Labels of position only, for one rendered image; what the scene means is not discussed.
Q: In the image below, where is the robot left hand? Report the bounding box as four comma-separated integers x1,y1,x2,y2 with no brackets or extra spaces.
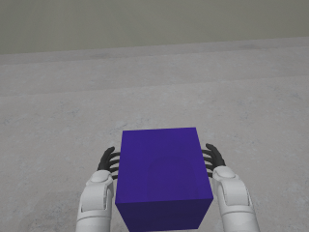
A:
97,146,121,180

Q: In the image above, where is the robot right forearm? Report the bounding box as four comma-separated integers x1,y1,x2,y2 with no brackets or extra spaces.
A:
212,165,261,232

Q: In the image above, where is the carton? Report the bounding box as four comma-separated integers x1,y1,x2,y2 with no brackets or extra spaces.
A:
115,127,213,232

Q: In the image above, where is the robot right hand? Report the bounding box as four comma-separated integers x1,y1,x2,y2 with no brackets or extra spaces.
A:
202,143,226,178

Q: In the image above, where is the robot left forearm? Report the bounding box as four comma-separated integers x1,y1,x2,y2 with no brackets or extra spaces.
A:
75,169,114,232

